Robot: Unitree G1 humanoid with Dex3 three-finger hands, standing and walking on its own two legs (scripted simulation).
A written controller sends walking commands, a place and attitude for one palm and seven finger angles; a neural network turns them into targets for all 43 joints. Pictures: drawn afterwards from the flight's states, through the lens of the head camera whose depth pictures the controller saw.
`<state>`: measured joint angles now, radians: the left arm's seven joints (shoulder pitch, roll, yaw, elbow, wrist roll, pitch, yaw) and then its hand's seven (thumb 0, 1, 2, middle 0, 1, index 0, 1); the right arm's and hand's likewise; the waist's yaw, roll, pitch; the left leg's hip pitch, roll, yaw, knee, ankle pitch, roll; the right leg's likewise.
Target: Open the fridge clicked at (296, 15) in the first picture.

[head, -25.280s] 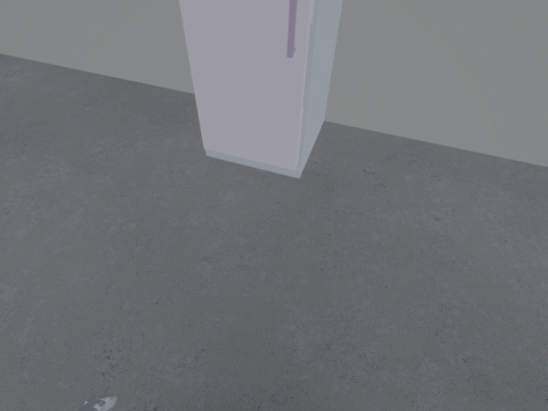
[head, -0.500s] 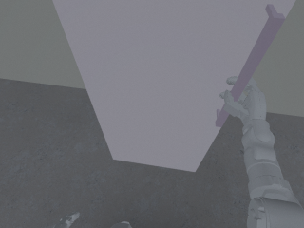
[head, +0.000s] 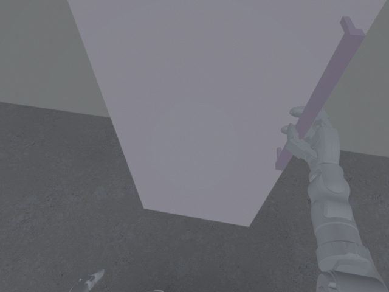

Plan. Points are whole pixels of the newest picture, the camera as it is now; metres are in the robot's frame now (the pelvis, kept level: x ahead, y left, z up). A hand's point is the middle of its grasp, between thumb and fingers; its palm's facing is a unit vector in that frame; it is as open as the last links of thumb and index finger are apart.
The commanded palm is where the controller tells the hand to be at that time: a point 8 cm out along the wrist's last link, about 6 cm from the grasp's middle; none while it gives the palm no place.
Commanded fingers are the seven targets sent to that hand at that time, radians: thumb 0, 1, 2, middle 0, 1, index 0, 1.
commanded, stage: pull the door a little, standing still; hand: right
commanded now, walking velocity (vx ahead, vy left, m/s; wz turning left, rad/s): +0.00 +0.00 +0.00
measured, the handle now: (305, 111) +0.47 -0.17 +0.13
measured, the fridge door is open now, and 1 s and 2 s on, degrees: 0 14 38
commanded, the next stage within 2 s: walk backward, drawing the door open in 0.56 s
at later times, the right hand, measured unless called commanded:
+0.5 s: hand (291, 144) +0.40 -0.14 +0.10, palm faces +0.03 +1.00 +0.01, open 6.1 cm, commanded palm +0.33 -0.19 +0.10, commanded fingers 0.00 -0.90 -0.90 0.45 1.40 0.45 1.40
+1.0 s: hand (281, 182) +0.32 -0.11 +0.10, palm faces +0.01 +0.97 -0.23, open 5.7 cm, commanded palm +0.29 -0.16 +0.10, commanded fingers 0.00 -0.90 -0.90 0.45 1.40 0.45 1.40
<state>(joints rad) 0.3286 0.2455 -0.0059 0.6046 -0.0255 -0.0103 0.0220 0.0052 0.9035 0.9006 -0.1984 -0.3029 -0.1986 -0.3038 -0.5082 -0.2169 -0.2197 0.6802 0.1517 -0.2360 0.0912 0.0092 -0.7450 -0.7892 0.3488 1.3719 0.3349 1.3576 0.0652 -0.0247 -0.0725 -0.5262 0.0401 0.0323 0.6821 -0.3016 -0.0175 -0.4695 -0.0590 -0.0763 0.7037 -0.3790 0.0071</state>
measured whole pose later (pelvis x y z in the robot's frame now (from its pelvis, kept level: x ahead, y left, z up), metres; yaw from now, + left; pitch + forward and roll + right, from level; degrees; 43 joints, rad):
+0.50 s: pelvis +0.04 -0.01 +0.01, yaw +1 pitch +8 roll +1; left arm 0.30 0.22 0.00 0.55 -0.02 -0.01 -0.02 0.01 0.90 0.90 -0.20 -0.30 -0.20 -0.30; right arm -0.21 -0.16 -0.15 0.28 0.17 -0.09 0.04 0.01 -0.79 -0.79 0.22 1.33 0.23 1.32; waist 0.04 -0.04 -0.09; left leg -0.43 0.03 0.02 0.61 -0.32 -0.03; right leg -0.36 -0.06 -0.09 0.63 -0.40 0.00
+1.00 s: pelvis +0.10 +0.00 +0.03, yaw +0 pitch +2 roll -2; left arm 0.19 0.19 -0.04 0.46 0.03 0.03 0.04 0.01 0.90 0.90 -0.20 -0.30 -0.20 -0.30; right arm 0.42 -0.15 0.11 -0.26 0.02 0.00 -0.08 -0.03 -0.67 -0.78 0.42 1.38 0.40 1.39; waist 0.02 -0.09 0.01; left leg -0.24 0.03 0.11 0.50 -0.20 0.05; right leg -0.21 0.03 0.00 0.70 -0.21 0.03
